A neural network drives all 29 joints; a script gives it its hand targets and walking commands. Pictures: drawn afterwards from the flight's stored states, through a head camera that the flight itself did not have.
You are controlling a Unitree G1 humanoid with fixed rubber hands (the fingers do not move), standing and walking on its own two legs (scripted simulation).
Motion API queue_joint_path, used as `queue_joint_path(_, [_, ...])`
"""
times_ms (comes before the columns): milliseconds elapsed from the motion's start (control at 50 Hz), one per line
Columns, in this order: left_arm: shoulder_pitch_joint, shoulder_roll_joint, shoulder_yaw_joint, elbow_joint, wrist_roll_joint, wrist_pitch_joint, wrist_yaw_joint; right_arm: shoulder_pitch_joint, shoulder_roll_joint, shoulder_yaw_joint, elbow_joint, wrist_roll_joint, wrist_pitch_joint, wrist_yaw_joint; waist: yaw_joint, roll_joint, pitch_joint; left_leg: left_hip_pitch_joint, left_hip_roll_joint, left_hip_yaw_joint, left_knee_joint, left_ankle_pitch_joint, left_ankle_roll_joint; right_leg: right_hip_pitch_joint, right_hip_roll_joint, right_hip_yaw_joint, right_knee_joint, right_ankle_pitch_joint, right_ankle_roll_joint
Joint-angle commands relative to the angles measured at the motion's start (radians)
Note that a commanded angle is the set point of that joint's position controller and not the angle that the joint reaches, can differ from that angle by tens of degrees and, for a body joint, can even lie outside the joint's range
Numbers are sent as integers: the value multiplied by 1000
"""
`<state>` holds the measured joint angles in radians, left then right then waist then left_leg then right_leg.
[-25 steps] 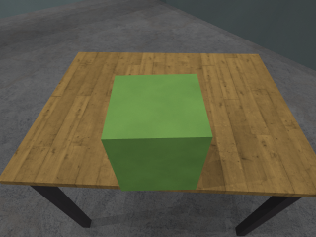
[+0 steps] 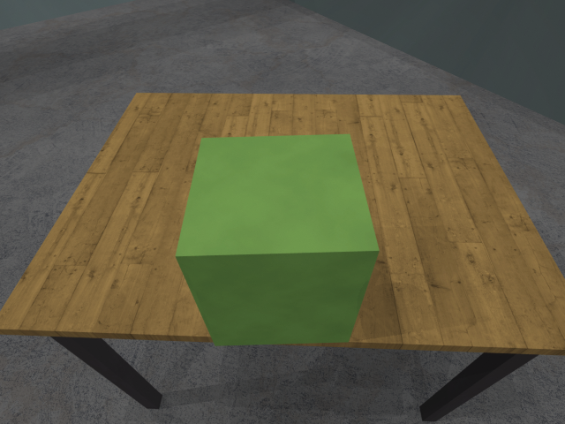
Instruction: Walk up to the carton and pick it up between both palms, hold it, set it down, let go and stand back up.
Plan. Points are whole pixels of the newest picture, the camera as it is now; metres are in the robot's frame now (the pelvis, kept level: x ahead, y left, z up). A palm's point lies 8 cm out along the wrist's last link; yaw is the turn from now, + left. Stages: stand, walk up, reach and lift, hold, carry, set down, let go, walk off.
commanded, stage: stand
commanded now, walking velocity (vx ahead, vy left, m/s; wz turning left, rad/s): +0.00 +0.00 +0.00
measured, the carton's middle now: (278, 245) +0.36 +0.03 +0.05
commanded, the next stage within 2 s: none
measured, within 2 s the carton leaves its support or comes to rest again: neither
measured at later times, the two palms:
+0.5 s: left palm out of the picture +0.00 +0.22 -0.14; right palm out of the picture -0.01 -0.22 -0.14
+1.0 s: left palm out of the picture -0.01 +0.22 -0.14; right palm out of the picture -0.01 -0.22 -0.15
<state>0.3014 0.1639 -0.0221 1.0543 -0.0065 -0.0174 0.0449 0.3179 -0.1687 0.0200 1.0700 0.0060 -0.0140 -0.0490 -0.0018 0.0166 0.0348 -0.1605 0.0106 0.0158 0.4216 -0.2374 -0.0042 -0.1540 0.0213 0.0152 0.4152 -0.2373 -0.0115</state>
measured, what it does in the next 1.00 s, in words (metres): stands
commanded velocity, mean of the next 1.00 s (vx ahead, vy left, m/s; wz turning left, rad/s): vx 0.00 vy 0.00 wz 0.00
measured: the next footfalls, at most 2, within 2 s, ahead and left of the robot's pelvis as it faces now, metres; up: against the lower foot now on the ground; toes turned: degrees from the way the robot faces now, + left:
none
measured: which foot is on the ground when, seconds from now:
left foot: down 0.00-1.00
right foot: down 0.00-1.00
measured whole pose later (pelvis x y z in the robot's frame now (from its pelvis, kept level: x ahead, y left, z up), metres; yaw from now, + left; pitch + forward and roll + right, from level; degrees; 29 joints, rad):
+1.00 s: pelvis +0.00 +0.00 +0.00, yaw +0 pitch -2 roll +0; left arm 0.30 0.16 -0.01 1.10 0.00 -0.01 0.05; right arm 0.31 -0.15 0.01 1.09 0.00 -0.01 -0.05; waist 0.00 0.00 0.04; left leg -0.15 0.01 0.01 0.42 -0.23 0.00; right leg -0.15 0.01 0.01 0.42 -0.24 -0.01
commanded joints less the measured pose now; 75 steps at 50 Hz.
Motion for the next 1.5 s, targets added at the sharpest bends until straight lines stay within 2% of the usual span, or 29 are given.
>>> queue_joint_path(0, [72,115,21,-29,2,-13,7,88,-121,-20,-22,0,-11,-7,-5,-22,43,-5,107,-89,-82,138,0,-43,-117,91,-90,175,8])
queue_joint_path(160, [81,112,22,-20,2,-10,6,85,-105,-14,-10,0,-7,-7,2,-4,62,-11,98,-88,-85,113,1,-53,-118,93,-104,129,11])
queue_joint_path(220, [72,112,22,-17,0,-12,8,91,-104,-18,-7,2,-9,-6,-4,-30,56,-9,106,-93,-90,124,3,-49,-117,91,-103,145,7])
queue_joint_path(240, [72,115,23,-18,1,-12,8,98,-105,-18,-5,-1,-8,-6,-1,-14,58,-16,102,-88,-94,113,2,-45,-115,91,-100,135,8])
queue_joint_path(260, [67,123,27,-13,2,-11,10,84,-108,-22,-10,-9,-10,-7,-1,-41,60,-6,99,-89,-90,136,8,-49,-110,81,-88,149,4])
queue_joint_path(360, [72,112,27,-4,2,-9,11,84,-102,-25,-10,-6,-9,-7,1,-11,51,-4,98,-84,-87,138,10,-44,-114,84,-87,146,4])
queue_joint_path(980, [79,101,26,21,2,-7,13,82,-93,-27,5,-5,-7,-9,2,-16,63,-11,96,-87,-89,121,9,-48,-116,80,-95,124,5])
queue_joint_path(1040, [85,100,24,15,-1,-7,11,91,-84,-24,8,-1,-7,-10,6,9,49,-12,95,-92,-91,101,2,-42,-125,85,-105,116,10])
queue_joint_path(1100, [78,101,23,17,1,-11,12,92,-94,-22,7,-2,-8,-9,1,-23,54,-11,98,-98,-88,109,1,-47,-120,84,-108,118,11])
queue_joint_path(1180, [79,99,20,18,0,-13,12,91,-90,-19,13,-1,-10,-11,0,5,56,-21,100,-91,-89,131,-1,-29,-126,82,-101,150,13])
queue_joint_path(1280, [76,98,23,20,-4,-12,11,98,-85,-23,14,-2,-10,-11,-2,-41,53,4,104,-89,-99,156,-2,-44,-123,73,-97,162,11])
queue_joint_path(1300, [88,93,22,25,-3,-13,10,91,-94,-24,13,-2,-10,-13,4,-10,53,4,103,-88,-91,158,-1,-39,-124,78,-101,163,11])
queue_joint_path(1380, [83,92,23,21,-1,-11,10,90,-83,-24,20,-1,-9,-11,4,-17,62,-13,98,-88,-93,118,-1,-36,-123,79,-103,139,11])
queue_joint_path(1420, [81,94,24,20,-2,-8,10,92,-79,-21,20,-1,-8,-11,5,1,78,-33,97,-85,-98,94,-2,-42,-123,80,-106,119,12])
queue_joint_path(1480, [90,85,21,20,-2,-8,11,93,-87,-26,13,2,-8,-10,2,-17,85,-31,99,-90,-98,91,-3,-61,-120,80,-111,96,13])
